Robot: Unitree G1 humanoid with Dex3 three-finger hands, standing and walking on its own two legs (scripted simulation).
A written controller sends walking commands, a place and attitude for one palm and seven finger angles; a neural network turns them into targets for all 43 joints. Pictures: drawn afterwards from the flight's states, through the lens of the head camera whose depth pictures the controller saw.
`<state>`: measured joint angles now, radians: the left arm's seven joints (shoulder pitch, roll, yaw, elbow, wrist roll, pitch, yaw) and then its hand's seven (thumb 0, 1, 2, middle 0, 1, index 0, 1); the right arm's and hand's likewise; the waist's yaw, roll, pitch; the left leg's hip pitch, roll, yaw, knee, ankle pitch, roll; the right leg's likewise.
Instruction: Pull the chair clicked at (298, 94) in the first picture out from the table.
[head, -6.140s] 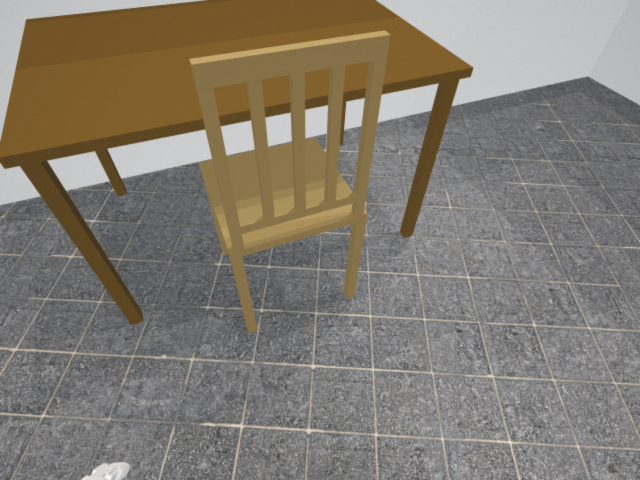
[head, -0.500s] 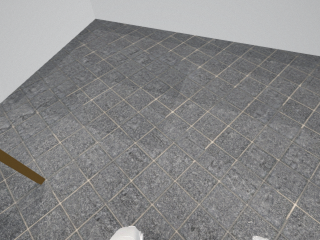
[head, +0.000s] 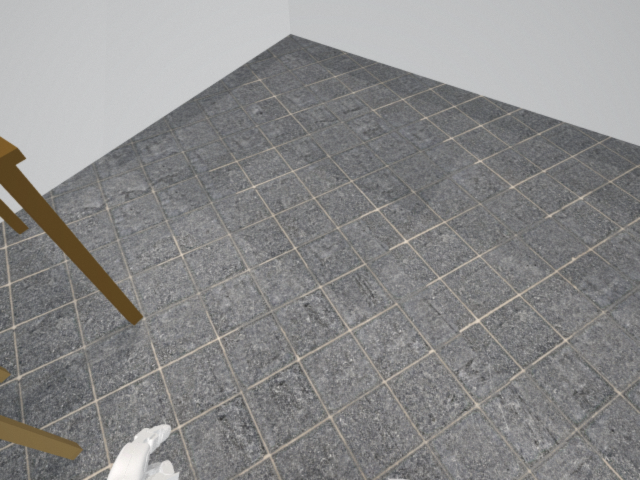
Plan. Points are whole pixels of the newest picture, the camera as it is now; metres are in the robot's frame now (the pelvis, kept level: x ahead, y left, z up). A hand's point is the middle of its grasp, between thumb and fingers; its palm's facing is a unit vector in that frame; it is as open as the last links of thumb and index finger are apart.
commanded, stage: turn to face it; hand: left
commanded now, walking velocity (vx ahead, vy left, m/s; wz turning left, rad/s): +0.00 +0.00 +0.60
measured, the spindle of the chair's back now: out of the picture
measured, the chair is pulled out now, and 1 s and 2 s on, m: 0.00 0.00 0.00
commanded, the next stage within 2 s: take the last steps up to it in 1.48 s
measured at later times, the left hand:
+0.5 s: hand out of the picture -0.06 +0.23 -0.18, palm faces +0.37 -0.89 -0.26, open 7.4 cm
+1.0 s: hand out of the picture -0.03 +0.24 -0.14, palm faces +0.57 -0.77 -0.30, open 7.4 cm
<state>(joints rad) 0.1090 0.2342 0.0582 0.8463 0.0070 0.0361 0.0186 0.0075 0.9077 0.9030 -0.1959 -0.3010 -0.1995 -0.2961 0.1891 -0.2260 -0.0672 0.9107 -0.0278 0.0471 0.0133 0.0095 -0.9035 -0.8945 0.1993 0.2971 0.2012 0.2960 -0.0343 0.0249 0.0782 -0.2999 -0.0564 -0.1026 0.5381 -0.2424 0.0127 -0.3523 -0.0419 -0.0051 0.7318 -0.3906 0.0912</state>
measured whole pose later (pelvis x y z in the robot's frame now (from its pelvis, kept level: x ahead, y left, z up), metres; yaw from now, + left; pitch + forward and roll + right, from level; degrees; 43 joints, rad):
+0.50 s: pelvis -0.02 +0.01 -0.01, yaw +20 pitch -1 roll +0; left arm 0.26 0.25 0.06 0.91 0.02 0.04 0.02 0.01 0.90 0.90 -0.20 -0.30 -0.20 -0.30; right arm 0.14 -0.27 -0.08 0.90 -0.02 0.05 0.04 0.01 -0.91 -0.90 0.19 0.30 0.19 0.29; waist 0.01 -0.04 0.10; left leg -0.30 0.02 0.09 0.63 -0.30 -0.02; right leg -0.27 -0.22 -0.26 0.73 -0.41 0.07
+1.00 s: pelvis -0.02 -0.01 +0.00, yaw +36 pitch +1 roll +1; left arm 0.13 0.21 0.05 0.85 0.00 0.02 0.03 0.01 0.91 0.90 -0.20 -0.30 -0.20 -0.30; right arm 0.23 -0.23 -0.07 0.93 -0.02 0.06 0.01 0.01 -0.90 -0.89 0.20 0.30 0.20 0.30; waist -0.04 0.05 0.05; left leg -0.36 -0.10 -0.16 0.56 -0.22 0.01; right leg -0.25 -0.02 -0.01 0.56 -0.32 0.04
